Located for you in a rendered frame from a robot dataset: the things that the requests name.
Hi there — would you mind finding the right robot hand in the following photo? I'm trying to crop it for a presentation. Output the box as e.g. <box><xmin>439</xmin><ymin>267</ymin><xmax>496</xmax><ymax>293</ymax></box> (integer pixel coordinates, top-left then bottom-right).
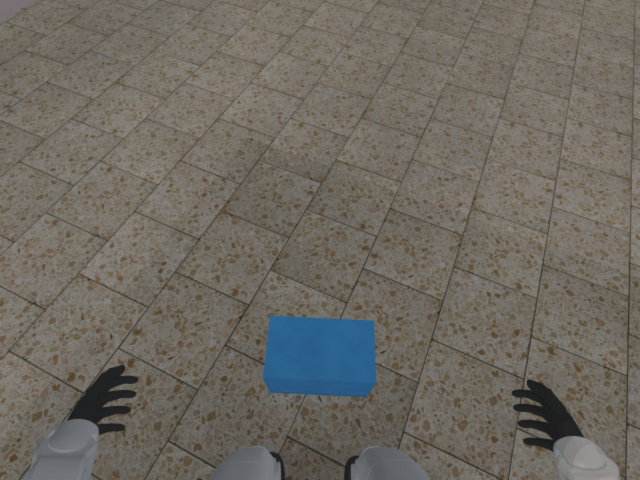
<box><xmin>512</xmin><ymin>380</ymin><xmax>584</xmax><ymax>452</ymax></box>

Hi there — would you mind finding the robot right thigh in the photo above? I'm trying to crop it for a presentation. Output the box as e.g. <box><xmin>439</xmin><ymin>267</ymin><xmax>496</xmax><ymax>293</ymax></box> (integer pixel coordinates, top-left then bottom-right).
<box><xmin>351</xmin><ymin>447</ymin><xmax>430</xmax><ymax>480</ymax></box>

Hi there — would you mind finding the robot left forearm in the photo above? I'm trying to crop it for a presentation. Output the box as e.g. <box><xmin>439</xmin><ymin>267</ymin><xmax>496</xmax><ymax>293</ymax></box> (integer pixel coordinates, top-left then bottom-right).
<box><xmin>20</xmin><ymin>419</ymin><xmax>99</xmax><ymax>480</ymax></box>

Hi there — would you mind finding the robot thigh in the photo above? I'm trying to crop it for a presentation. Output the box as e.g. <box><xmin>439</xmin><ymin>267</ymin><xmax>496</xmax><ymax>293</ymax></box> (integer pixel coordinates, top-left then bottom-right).
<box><xmin>209</xmin><ymin>447</ymin><xmax>281</xmax><ymax>480</ymax></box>
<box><xmin>351</xmin><ymin>447</ymin><xmax>430</xmax><ymax>480</ymax></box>

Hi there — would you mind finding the robot left thigh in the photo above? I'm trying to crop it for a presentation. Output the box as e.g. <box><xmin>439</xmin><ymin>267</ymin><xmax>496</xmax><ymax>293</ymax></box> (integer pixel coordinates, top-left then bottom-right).
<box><xmin>209</xmin><ymin>447</ymin><xmax>281</xmax><ymax>480</ymax></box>

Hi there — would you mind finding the left robot hand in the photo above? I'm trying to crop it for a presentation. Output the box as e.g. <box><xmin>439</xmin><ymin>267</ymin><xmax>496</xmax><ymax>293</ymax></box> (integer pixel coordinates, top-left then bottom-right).
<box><xmin>67</xmin><ymin>365</ymin><xmax>138</xmax><ymax>435</ymax></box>

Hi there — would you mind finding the carton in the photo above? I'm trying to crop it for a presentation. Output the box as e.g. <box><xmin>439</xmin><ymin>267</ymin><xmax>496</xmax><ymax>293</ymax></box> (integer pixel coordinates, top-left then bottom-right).
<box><xmin>263</xmin><ymin>316</ymin><xmax>376</xmax><ymax>397</ymax></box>

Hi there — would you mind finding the robot right forearm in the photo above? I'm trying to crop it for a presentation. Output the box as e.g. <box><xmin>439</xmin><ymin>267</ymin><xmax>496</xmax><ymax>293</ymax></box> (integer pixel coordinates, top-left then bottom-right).
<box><xmin>553</xmin><ymin>436</ymin><xmax>621</xmax><ymax>480</ymax></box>

